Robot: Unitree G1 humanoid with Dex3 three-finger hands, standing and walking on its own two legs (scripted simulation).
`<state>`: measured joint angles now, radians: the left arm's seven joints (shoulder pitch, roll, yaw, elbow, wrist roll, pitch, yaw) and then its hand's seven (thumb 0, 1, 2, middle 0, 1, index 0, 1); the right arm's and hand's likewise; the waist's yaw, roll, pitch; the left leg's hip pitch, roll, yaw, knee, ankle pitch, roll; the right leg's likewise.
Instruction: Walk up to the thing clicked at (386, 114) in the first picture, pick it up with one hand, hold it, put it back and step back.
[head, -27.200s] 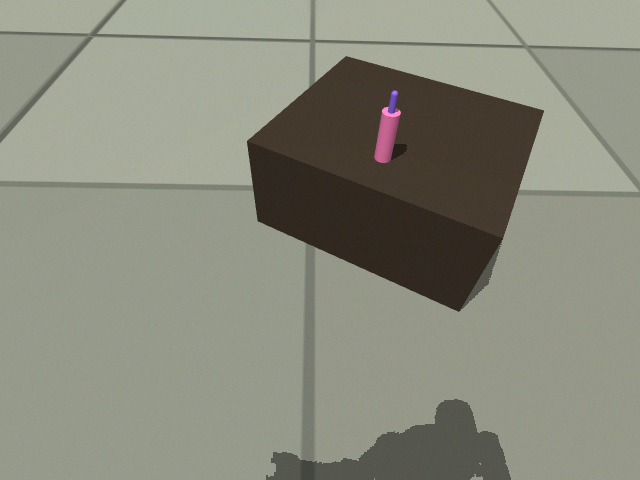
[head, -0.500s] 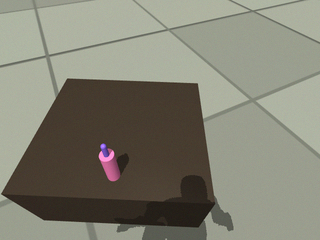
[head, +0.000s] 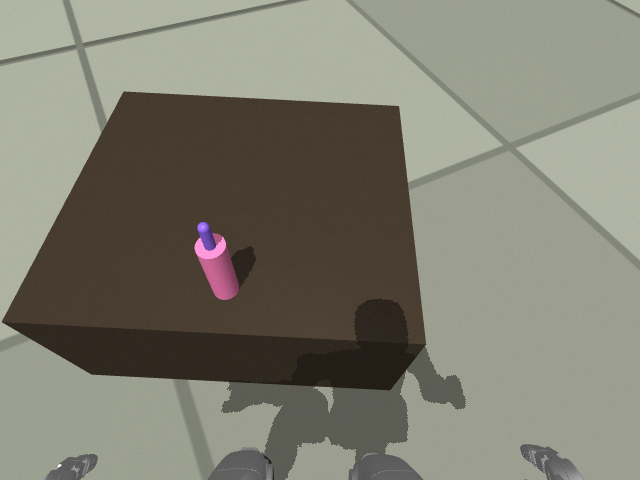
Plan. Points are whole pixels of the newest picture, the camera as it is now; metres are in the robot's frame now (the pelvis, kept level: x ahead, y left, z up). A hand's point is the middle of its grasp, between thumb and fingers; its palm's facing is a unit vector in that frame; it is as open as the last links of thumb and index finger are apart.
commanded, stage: step back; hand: left
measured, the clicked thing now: (215, 260) +0.51 +0.21 -0.22
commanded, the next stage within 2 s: none
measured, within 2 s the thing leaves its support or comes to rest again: neither
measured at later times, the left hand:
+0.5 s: hand out of the picture -0.02 +0.27 -0.15, palm faces +0.10 -0.90 -0.42, open 7.4 cm
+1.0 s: hand out of the picture -0.21 +0.27 -0.14, palm faces -0.02 -0.90 -0.43, open 7.3 cm
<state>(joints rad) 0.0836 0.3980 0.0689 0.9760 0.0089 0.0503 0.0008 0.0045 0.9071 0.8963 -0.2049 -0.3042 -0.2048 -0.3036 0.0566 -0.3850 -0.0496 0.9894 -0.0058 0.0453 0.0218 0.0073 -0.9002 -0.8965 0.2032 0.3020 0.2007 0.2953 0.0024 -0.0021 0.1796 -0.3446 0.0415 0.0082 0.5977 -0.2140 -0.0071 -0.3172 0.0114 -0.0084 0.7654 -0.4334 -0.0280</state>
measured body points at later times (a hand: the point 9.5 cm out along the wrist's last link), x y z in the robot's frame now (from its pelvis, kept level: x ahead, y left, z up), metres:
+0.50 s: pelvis -0.11 +0.00 -0.01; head -0.03 +0.00 +0.43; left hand -0.02 +0.32 -0.12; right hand +0.04 -0.31 -0.14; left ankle -0.13 +0.12 -0.72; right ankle -0.05 -0.12 -0.73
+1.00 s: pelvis -0.26 -0.01 -0.01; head -0.21 -0.03 +0.44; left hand -0.21 +0.31 -0.11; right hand -0.12 -0.31 -0.13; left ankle -0.15 +0.12 -0.71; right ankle -0.27 -0.13 -0.73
